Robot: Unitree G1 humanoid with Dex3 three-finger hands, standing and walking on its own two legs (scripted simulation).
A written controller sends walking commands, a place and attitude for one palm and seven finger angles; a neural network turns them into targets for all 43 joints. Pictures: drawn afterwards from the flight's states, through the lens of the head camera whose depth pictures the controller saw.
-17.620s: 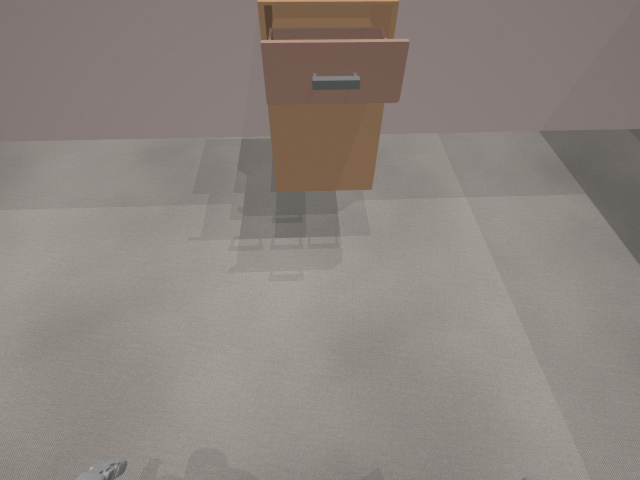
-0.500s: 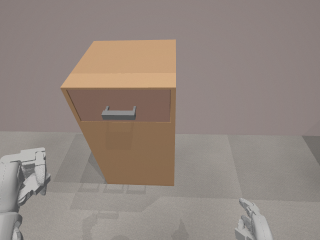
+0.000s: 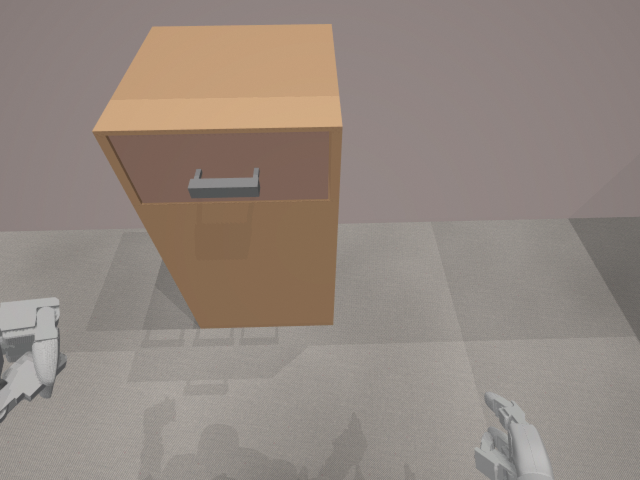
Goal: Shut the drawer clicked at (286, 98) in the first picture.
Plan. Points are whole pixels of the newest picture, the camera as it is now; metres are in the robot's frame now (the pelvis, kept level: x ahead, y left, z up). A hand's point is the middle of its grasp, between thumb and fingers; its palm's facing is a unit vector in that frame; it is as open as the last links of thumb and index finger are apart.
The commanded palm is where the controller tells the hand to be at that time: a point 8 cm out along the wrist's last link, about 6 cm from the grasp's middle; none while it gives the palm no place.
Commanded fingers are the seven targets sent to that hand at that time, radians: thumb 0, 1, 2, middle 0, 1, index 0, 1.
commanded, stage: step back with the hand held close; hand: left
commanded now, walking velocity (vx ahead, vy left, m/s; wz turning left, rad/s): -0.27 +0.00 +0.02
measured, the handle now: (226, 180) +0.64 +0.23 -0.06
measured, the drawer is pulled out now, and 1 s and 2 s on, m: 0.00 0.00 0.00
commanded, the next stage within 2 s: stop stepping back and stand still in 0.62 s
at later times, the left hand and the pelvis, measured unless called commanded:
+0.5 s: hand out of the picture +0.09 +0.27 +0.16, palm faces +0.43 -0.78 -0.45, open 3.2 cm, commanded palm +0.02 +0.30 +0.18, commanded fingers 0.00 0.90 0.90 -1.40 -1.60 -1.40 -1.60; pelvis -0.09 +0.01 -0.01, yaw +4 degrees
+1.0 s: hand out of the picture +0.02 +0.23 +0.16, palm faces +0.29 -0.83 -0.48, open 3.2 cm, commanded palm -0.03 +0.27 +0.18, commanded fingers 0.00 0.90 0.90 -1.40 -1.60 -1.40 -1.60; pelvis -0.17 -0.01 -0.01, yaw -1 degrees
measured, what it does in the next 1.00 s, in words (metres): walks backwards: right foot, then left foot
